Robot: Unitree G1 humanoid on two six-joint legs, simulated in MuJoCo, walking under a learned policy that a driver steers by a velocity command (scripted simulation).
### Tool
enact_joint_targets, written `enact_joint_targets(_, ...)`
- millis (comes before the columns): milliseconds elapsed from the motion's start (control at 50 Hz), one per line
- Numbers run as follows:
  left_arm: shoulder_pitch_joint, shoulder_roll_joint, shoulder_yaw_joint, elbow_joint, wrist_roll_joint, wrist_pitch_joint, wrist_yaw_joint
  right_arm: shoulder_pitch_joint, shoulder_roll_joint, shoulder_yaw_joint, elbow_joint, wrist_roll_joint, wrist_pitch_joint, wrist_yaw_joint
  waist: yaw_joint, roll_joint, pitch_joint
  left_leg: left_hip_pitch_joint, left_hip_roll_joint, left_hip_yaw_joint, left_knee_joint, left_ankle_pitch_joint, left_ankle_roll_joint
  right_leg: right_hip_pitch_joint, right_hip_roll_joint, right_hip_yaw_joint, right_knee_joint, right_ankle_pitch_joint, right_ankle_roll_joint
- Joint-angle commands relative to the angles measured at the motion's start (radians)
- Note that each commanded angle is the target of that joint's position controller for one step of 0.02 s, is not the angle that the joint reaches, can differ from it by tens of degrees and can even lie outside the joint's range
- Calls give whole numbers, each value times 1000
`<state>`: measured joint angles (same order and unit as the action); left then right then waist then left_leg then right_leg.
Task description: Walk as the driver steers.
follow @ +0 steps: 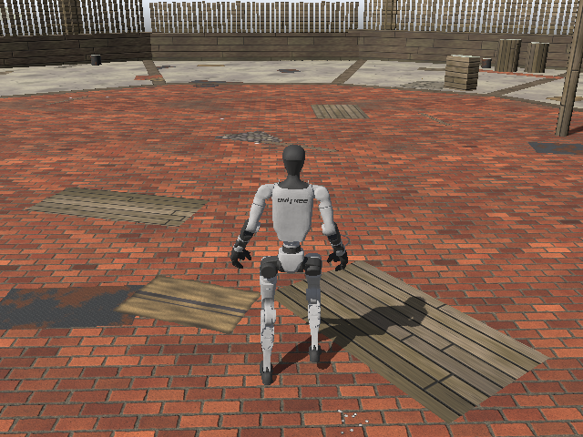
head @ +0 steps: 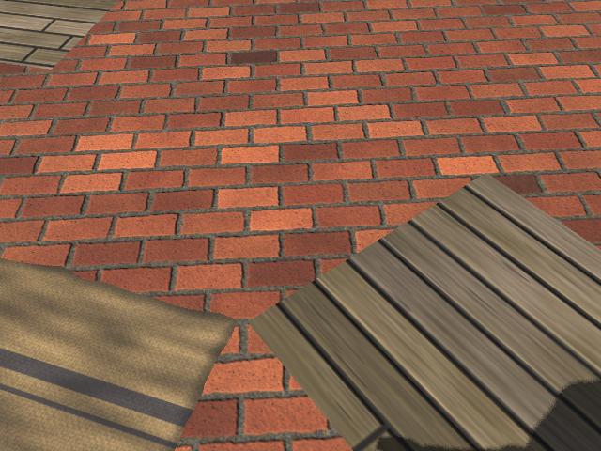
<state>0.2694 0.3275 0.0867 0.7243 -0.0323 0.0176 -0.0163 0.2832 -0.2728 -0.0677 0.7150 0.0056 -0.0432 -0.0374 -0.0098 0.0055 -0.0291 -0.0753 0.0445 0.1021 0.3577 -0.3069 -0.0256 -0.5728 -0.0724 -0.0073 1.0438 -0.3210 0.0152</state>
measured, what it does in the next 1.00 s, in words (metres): walks ahead: right foot, then left foot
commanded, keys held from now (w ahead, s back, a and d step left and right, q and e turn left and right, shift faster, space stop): w+e+shift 0.16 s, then w+shift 0.14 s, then w+q+shift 0.70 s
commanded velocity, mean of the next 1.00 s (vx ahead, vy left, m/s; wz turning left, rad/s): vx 0.89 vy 0.00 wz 0.16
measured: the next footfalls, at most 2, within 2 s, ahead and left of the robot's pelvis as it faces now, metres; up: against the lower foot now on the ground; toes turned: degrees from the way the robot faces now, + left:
right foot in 0.18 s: +0.16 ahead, -0.18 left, +0.00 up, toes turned -16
left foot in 0.66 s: +0.60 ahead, -0.22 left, +0.00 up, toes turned -3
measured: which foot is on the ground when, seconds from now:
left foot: down 0.00-0.18, up 0.20-0.64, down 0.66-1.00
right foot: up 0.00-0.16, down 0.18-0.66, up 0.68-1.00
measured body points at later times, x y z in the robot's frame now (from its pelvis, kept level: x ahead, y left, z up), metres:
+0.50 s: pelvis +0.27 -0.17 -0.01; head +0.29 -0.19 +0.44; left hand +0.33 +0.09 -0.13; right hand +0.36 -0.45 -0.12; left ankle +0.49 -0.08 -0.66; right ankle +0.12 -0.17 -0.74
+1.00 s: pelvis +0.73 -0.27 -0.01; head +0.75 -0.26 +0.44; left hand +0.98 -0.05 -0.04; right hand +0.73 -0.56 -0.13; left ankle +0.56 -0.22 -0.74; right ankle +0.95 -0.44 -0.70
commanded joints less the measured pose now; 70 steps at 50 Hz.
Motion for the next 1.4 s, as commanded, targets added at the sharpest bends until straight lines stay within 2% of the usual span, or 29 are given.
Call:
enact_joint_targets(20, -147, 24, -9, -129, -2, -30, -22, -56, -174, -54, -65, -1, -39, 12, -30, 99, 85, 51, 267, -147, -241, -128, 156, -174, -73, 17, -98, 74, -6)
enact_joint_targets(40, -154, 18, -14, -140, -2, -30, -27, -59, -191, -61, -63, 2, -41, 19, -28, 98, 89, 30, 269, -107, -246, -115, 153, -137, -77, 3, -136, 73, -14)
enact_joint_targets(60, -201, 49, -7, -163, 90, 3, -72, -16, -194, -55, -37, -72, -32, 28, -37, 78, 84, -17, 258, -30, -259, -187, 128, -44, -37, -73, -208, 16, -39)
enact_joint_targets(140, -117, 73, 4, -150, 58, 11, -86, -34, -226, -60, -28, -58, -16, 35, 24, 130, 98, -101, 266, 73, -105, -42, 106, 196, 50, -188, -303, -30, -122)
enact_joint_targets(180, 336, 143, 44, 10, 63, -9, -45, -54, -182, -38, -37, -59, -7, 44, 246, -126, -106, -309, 158, 189, 591, 378, 82, 698, 156, -125, -399, -141, -173)
enact_joint_targets(200, 337, 282, 55, -8, 54, -20, -24, -81, 6, 16, -120, -63, -15, 60, 190, -495, -93, -717, 10, 106, 932, -285, 28, 794, -154, 479, -711, -602, -242)
enact_joint_targets(220, 231, 275, 49, -77, 40, -23, -16, -189, -66, 9, -174, -72, -27, 63, 194, -337, -96, -832, -34, -131, 1038, -205, 30, 722, -225, 845, -937, -676, -287)
enact_joint_targets(280, 127, 174, 21, -68, 68, -39, 1, -104, -123, 7, -97, -61, -40, 72, 63, -51, 12, -739, 106, -134, 928, 43, 55, 513, -180, 515, -827, -342, -230)
enact_joint_targets(340, 73, 105, -10, -59, 55, -80, -1, -26, -115, 12, -34, -49, 10, 88, 1, -66, 66, -664, 118, -111, 853, 165, 41, 404, -96, 325, -916, -204, -180)
enact_joint_targets(460, 201, 77, -22, 24, 54, -120, -7, -216, -74, 24, -45, 1, 14, 99, 64, -24, 188, -769, -16, -111, 586, 356, 79, 507, -41, -24, -1006, 315, -67)
enact_joint_targets(520, 210, 36, -46, 60, 49, -137, 8, -256, -50, 41, -45, -15, 4, 112, 53, -22, 171, -675, -53, 13, 435, 438, 121, 563, -34, -139, -1018, 706, -18)
enact_joint_targets(580, 195, 86, -43, 78, 52, -149, 41, -188, -68, 46, -24, -17, 10, 108, -4, -105, 83, -455, -133, 119, 360, 403, 165, 665, -77, -192, -869, 1466, 32)
enact_joint_targets(620, 147, 140, -23, 75, 78, -117, 76, 2, -140, 23, 37, -19, 21, 95, -116, -139, -13, -287, -198, 127, 332, 306, 192, 752, -105, -190, -610, 1676, 43)
enact_joint_targets(660, -33, 209, 3, 32, 87, -83, 88, 462, -233, -30, 162, -9, 21, 79, -372, -91, -123, 109, -138, -46, 206, 245, 308, 535, -54, -190, 144, 1477, 33)
enact_joint_targets(680, -178, 69, -31, -8, 90, -105, 58, 455, -222, -39, 204, 18, 37, 63, -333, 195, -41, 290, -60, -183, 250, 236, 327, 100, 184, -139, 583, 134, 11)
enact_joint_targets(700, -15, -39, -67, -106, 50, -123, 41, 262, -288, -45, 141, -20, 33, 58, -87, 286, -150, 458, 128, -731, 172, 190, 553, -267, 212, 70, 827, -173, 60)
enact_joint_targets(720, -36, 22, -79, -126, 60, -148, 29, 216, -250, -49, 96, -21, 31, 46, -120, 105, -184, 448, 221, -967, -55, -152, 578, -353, 153, 194, 751, -115, 34)
enact_joint_targets(740, -85, 65, -76, -117, 73, -161, 15, 189, -159, -30, 108, -25, 33, 37, -71, -107, -26, 223, 183, -899, -158, -297, 488, -303, 90, 182, 580, -31, -8)
enact_joint_targets(780, -94, 48, -90, -125, 111, -133, 10, 136, -148, -20, 109, -31, 4, 31, 26, -146, 111, -76, 108, -766, -182, -165, 425, -185, 30, 155, 390, -39, -3)
enact_joint_targets(820, -99, 32, -102, -129, 124, -85, 7, 105, -160, -15, 102, -23, -26, 34, 68, -140, 171, -304, 23, -619, -220, -122, 393, -79, -20, 104, 207, -41, 28)
enact_joint_targets(880, -277, 10, -121, -205, 87, -83, -8, 101, -182, -29, 88, -13, -45, 42, 8, -44, 195, -456, -59, -487, -257, 70, 350, 81, -44, 37, -167, 190, 60)
enact_joint_targets(1000, -330, 38, -105, -222, 61, -99, 4, 167, -226, -60, 91, -4, -35, 49, -80, 54, 54, -108, -40, -503, -55, 523, 233, 236, 61, 20, -533, 350, 30)
enact_joint_targets(1060, 126, 179, -33, -114, 69, -118, 43, 62, -257, -67, 64, -16, -50, 53, 177, 24, -216, -229, -101, -445, 522, 598, 165, 772, 3, 80, -492, 87, -21)
enact_joint_targets(1080, 313, 261, -3, -84, 109, -119, 61, 46, -92, -25, 15, -3, -63, 46, 214, -198, -351, -472, -176, -342, 871, -17, 161, 1022, -290, 417, -560, -333, -59)
enact_joint_targets(1100, 207, 319, 13, -84, 108, -106, 49, 129, -53, 4, -53, 30, -57, 50, 89, -469, -422, -678, -179, -250, 1061, -196, 148, 1033, -453, 946, -793, -505, -143)
enact_joint_targets(1120, 80, 188, -1, -110, 100, -98, 43, 44, -130, -2, -17, 0, -32, 40, 90, -254, -236, -758, -81, -220, 1102, -71, 155, 885, -384, 819, -799, -593, -143)
enact_joint_targets(1160, 60, 75, -27, -73, 95, -92, 33, -83, -133, -6, -21, -36, -14, 67, 96, -53, -52, -717, -14, -187, 995, 28, 137, 670, -266, 434, -773, -154, -104)
enact_joint_targets(1240, 151, -15, -52, 49, 66, -130, 8, -145, -42, 27, -84, -51, 18, 106, 34, -99, 54, -720, 8, -213, 916, 36, 129, 520, -183, 198, -819, 182, -92)
enact_joint_targets(1400, 208, 114, -34, 136, 56, -146, 4, -387, -66, 71, -179, -50, 1, 135, 15, -48, 184, -461, -64, -6, 345, 276, 172, 455, -162, -119, -1026, 695, -117)
Keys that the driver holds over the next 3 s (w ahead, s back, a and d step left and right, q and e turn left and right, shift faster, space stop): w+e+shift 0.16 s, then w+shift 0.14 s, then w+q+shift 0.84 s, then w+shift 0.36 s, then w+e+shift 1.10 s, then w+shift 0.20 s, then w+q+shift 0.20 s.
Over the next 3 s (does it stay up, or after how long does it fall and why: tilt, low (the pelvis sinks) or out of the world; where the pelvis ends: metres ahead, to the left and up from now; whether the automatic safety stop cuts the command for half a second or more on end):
stays up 2.48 -0.03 -0.01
